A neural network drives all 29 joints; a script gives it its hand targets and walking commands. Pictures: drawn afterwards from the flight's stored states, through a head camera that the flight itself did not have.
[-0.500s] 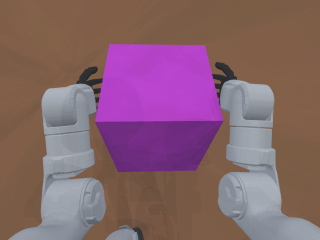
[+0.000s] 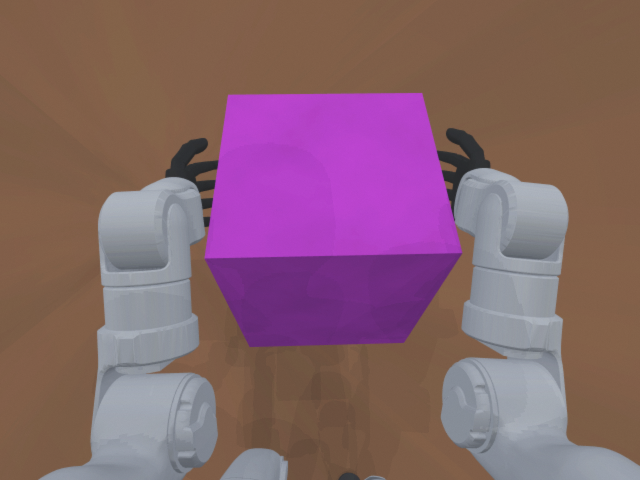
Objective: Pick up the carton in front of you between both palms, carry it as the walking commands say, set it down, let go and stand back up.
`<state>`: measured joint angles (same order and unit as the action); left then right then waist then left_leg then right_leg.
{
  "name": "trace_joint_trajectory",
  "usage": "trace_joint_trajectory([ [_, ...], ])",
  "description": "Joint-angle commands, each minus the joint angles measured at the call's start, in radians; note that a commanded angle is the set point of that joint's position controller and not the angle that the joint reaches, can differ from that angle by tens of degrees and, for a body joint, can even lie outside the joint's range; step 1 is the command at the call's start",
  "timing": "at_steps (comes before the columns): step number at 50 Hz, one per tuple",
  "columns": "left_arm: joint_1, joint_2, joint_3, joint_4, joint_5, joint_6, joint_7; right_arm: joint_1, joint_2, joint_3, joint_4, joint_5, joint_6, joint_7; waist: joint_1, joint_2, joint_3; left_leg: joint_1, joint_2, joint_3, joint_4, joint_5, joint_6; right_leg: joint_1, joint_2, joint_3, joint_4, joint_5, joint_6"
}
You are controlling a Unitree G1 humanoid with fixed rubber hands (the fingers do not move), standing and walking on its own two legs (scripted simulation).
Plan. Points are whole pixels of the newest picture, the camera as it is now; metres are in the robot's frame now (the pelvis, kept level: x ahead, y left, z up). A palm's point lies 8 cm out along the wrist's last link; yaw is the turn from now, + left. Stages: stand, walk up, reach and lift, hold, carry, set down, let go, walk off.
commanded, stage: carry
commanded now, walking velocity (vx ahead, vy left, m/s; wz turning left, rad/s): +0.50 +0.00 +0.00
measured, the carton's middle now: (326, 233) +0.39 +0.02 +0.07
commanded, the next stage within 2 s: none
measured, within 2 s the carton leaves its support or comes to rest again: neither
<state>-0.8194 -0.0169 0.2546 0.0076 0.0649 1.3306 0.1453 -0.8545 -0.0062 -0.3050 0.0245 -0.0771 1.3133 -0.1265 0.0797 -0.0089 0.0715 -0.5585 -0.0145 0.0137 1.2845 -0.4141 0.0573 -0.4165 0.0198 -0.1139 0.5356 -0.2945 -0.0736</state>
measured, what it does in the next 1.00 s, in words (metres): climbs: left foot, then right foot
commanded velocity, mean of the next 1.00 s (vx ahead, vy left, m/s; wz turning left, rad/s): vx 0.24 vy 0.00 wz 0.00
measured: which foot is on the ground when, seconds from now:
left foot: up 0.00-0.24, down 0.26-0.68, up 0.70-0.94, down 0.96-1.00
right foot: down 0.00-0.26, up 0.28-0.64, down 0.66-1.00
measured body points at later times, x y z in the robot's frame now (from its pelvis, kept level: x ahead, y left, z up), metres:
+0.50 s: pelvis +0.29 +0.04 +0.03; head +0.36 +0.04 +0.47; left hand +0.70 +0.15 +0.16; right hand +0.67 -0.15 +0.16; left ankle +0.30 +0.11 -0.71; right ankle +0.30 -0.08 -0.62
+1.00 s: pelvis +0.49 +0.01 +0.04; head +0.56 +0.01 +0.48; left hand +0.89 +0.17 +0.19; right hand +0.90 -0.13 +0.20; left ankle +0.53 +0.11 -0.69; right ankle +0.53 -0.07 -0.69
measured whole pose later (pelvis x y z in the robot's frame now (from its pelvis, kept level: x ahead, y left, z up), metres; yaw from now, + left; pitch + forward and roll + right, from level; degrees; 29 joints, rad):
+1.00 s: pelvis +0.49 +0.01 +0.04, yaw +0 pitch +4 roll +1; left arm -0.83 -0.02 0.29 -0.06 0.05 1.33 0.14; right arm -0.87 0.02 -0.30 -0.04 -0.08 1.31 -0.12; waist 0.03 -0.02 0.08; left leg -0.40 -0.01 0.05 0.54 -0.26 0.03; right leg -0.40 0.00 -0.11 0.56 -0.32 -0.04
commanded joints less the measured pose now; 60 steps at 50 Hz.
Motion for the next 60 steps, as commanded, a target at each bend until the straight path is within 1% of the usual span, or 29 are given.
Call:
trace_joint_trajectory([
  [1,-0.915,-1.08,-0.672,-0.192,-0.538,-0.032,-0.265,-0.663,1.015,0.623,-0.038,0.36,-0.008,0.193,0.001,-0.076,-0.621,-0.229,0.036,-0.014,-0.072,0.015,-0.003,0.675,-0.288,0.385,-0.112,0.49,-0.138],
  [5,-0.891,-1.04,-0.65,-0.168,-0.531,-0.019,-0.262,-0.64,0.968,0.615,-0.023,0.322,-0.001,0.167,0.002,-0.099,-0.578,-0.253,0.046,0.033,-0.268,0.059,-0.021,0.646,-0.268,0.29,-0.136,0.505,-0.151],
  [10,-0.818,-1.01,-0.616,-0.027,-0.485,-0.008,-0.271,-0.63,0.977,0.618,0.074,0.328,0.013,0.182,-0.007,-0.159,-0.503,-0.047,-0.014,0.151,-0.58,0.176,-0.002,0.526,-0.213,0.134,-0.105,0.674,-0.094],
  [12,-0.801,-1.015,-0.598,0.023,-0.468,-0.009,-0.271,-0.632,1.004,0.613,0.121,0.347,0.012,0.197,-0.065,-0.147,-0.54,0.191,-0.082,0.22,-0.723,0.222,0.026,0.461,-0.184,0.036,0.073,0.897,-0.044],
  [13,-0.793,-1.018,-0.59,0.041,-0.458,-0.012,-0.27,-0.62,1.019,0.606,0.143,0.359,0.009,0.207,-0.121,-0.118,-0.609,0.434,-0.058,0.197,-0.765,0.259,0.043,0.346,-0.167,0.003,0.216,0.802,-0.005],
  [14,-0.796,-1.018,-0.586,0.056,-0.448,-0.014,-0.271,-0.608,1.034,0.598,0.159,0.371,0.005,0.216,-0.172,0.004,-0.674,0.658,0.133,-0.086,-0.781,0.125,0.077,0.154,-0.138,0.014,0.413,0.459,0.03],
  [15,-0.792,-1.04,-0.578,0.054,-0.432,-0.015,-0.267,-0.635,1.025,0.594,0.156,0.372,-0.007,0.221,-0.161,0.313,-0.709,0.862,0.363,-0.604,-0.876,0.277,0.232,-0.186,0.043,0.049,0.655,-0.105,0.064],
  [16,-0.845,-1.037,-0.579,0.036,-0.428,-0.021,-0.259,-0.663,1.056,0.601,0.133,0.402,-0.008,0.228,-0.161,0.292,-0.683,0.891,0.371,-0.654,-0.887,0.354,0.281,-0.32,0.048,0.144,0.85,-0.227,0.041],
  [18,-0.845,-1.034,-0.562,-0.007,-0.41,-0.029,-0.237,-0.762,1.122,0.643,0.03,0.48,-0.016,0.241,-0.166,0.087,-0.613,0.813,0.322,-0.453,-0.815,0.533,0.238,-0.404,-0.016,0.153,0.888,-0.173,0.015],
  [19,-0.834,-1.029,-0.553,-0.023,-0.397,-0.032,-0.224,-0.814,1.144,0.666,-0.022,0.515,-0.019,0.243,-0.154,0.048,-0.599,0.765,0.301,-0.394,-0.823,0.528,0.204,-0.396,-0.039,0.157,0.83,-0.136,0.014],
  [21,-0.8,-1.01,-0.545,-0.062,-0.374,-0.037,-0.197,-0.856,1.159,0.689,-0.094,0.558,-0.022,0.243,-0.136,0.066,-0.617,0.728,0.281,-0.333,-0.852,0.469,0.177,-0.355,-0.047,0.139,0.747,-0.097,0.019],
  [25,-0.741,-0.947,-0.553,-0.107,-0.325,-0.039,-0.166,-0.82,1.112,0.693,-0.148,0.562,-0.014,0.237,-0.147,0.094,-0.612,0.749,0.277,-0.244,-0.863,0.51,0.202,-0.392,-0.051,0.094,0.55,-0.117,0.041],
  [30,-0.694,-0.895,-0.58,-0.072,-0.311,-0.019,-0.167,-0.71,1.04,0.688,-0.07,0.508,0.006,0.24,-0.15,0.161,-0.563,0.666,0.189,-0.013,-0.751,0.956,0.118,-0.171,0.03,-0.037,0.161,0.09,0.052],
  [32,-0.691,-0.906,-0.584,-0.032,-0.324,-0.012,-0.182,-0.682,1.026,0.673,-0.017,0.485,0.009,0.244,-0.106,0.158,-0.584,0.611,0.146,0.074,-0.614,1.073,0.056,0.053,0.082,-0.099,-0.038,0.282,0.035],
  [33,-0.697,-0.914,-0.586,-0.019,-0.331,-0.01,-0.192,-0.674,1.026,0.668,0.008,0.476,0.01,0.246,-0.063,0.152,-0.616,0.511,0.13,0.092,-0.525,0.962,0.012,0.246,0.043,-0.073,-0.105,0.408,0.009],
  [34,-0.701,-0.923,-0.584,-0.001,-0.347,-0.009,-0.205,-0.683,1.014,0.661,0.036,0.465,0.011,0.248,-0.026,0.055,-0.66,0.323,0.103,0.086,-0.408,0.548,-0.032,0.471,-0.143,0.136,-0.043,0.797,-0.031],
  [35,-0.726,-0.916,-0.579,0.017,-0.347,-0.012,-0.211,-0.694,1.052,0.655,0.057,0.465,0.017,0.25,-0.024,-0.21,-0.78,0.063,-0.028,0.046,-0.149,-0.083,-0.068,0.777,-0.382,0.448,0.055,1.253,-0.213],
  [36,-0.66,-0.938,-0.571,0.034,-0.368,-0.008,-0.217,-0.664,1.04,0.656,0.041,0.449,0.018,0.243,-0.008,-0.221,-0.803,-0.019,-0.045,-0.031,-0.037,-0.232,-0.055,0.797,-0.397,0.513,0.018,1.14,-0.258],
  [38,-0.803,-1.018,-0.603,-0.074,-0.43,-0.019,-0.232,-0.732,1.065,0.633,0.023,0.43,0.011,0.23,-0.021,-0.099,-0.706,-0.105,0.005,-0.052,-0.087,-0.17,-0.04,0.721,-0.331,0.41,-0.016,0.938,-0.192],
  [39,-0.855,-1.045,-0.616,-0.124,-0.456,-0.022,-0.235,-0.739,1.069,0.628,-0.001,0.43,0.008,0.222,-0.026,-0.077,-0.666,-0.095,0.03,-0.054,-0.188,-0.129,-0.035,0.672,-0.309,0.359,-0.029,0.921,-0.159],
  [41,-0.896,-1.063,-0.626,-0.184,-0.486,-0.024,-0.236,-0.728,1.068,0.62,-0.04,0.412,0.005,0.201,-0.038,-0.091,-0.667,0.005,0.021,-0.023,-0.397,-0.128,-0.048,0.602,-0.27,0.287,-0.048,0.88,-0.116],
  [45,-0.86,-1.017,-0.637,-0.236,-0.485,-0.016,-0.229,-0.64,1.006,0.62,-0.081,0.359,0.003,0.166,-0.034,-0.142,-0.726,0.186,-0.019,0.039,-0.646,-0.014,-0.052,0.554,-0.252,0.198,-0.026,0.838,-0.105],
  [48,-0.806,-0.987,-0.654,-0.191,-0.468,-0.009,-0.235,-0.601,0.975,0.633,-0.066,0.34,0.011,0.172,-0.065,-0.123,-0.727,0.435,0.032,0.041,-0.852,0.272,-0.024,0.392,-0.201,0.129,0.04,0.608,-0.048],
  [49,-0.795,-0.975,-0.656,-0.161,-0.455,-0.007,-0.238,-0.604,0.969,0.639,-0.055,0.346,0.015,0.181,-0.081,-0.076,-0.734,0.541,0.117,-0.047,-0.83,0.438,0.003,0.282,-0.183,0.125,0.055,0.49,-0.019],
  [50,-0.804,-0.976,-0.658,-0.148,-0.453,-0.001,-0.243,-0.626,0.959,0.647,-0.034,0.34,0.01,0.188,-0.085,0.055,-0.745,0.601,0.2,-0.11,-0.699,0.818,0.057,0.209,-0.13,0.095,0.055,0.328,0.024],
  [51,-0.808,-0.976,-0.661,-0.115,-0.45,0.002,-0.246,-0.617,0.968,0.652,-0.005,0.357,0.012,0.198,-0.089,0.12,-0.727,0.602,0.225,-0.118,-0.671,0.96,0.075,0.188,-0.114,0.088,0.056,0.192,0.039],
  [52,-0.808,-0.985,-0.66,-0.085,-0.45,0.002,-0.248,-0.623,0.982,0.657,0.011,0.374,0.012,0.208,-0.084,0.144,-0.71,0.583,0.226,-0.115,-0.671,0.973,0.074,0.19,-0.11,0.086,0.052,0.172,0.043],
  [57,-0.773,-1.014,-0.608,0.036,-0.434,-0.007,-0.243,-0.669,1.034,0.641,0.071,0.417,0.009,0.232,-0.069,0.041,-0.675,0.442,0.151,-0.058,-0.654,0.739,0.022,0.318,-0.144,0.111,0.076,0.478,0.021],
  [60,-0.713,-1.038,-0.559,0.129,-0.405,-0.019,-0.248,-0.639,1.069,0.609,0.152,0.41,0.0,0.243,-0.074,0.008,-0.649,0.422,0.141,-0.052,-0.666,0.64,0.015,0.328,-0.151,0.116,0.069,0.495,0.023],
])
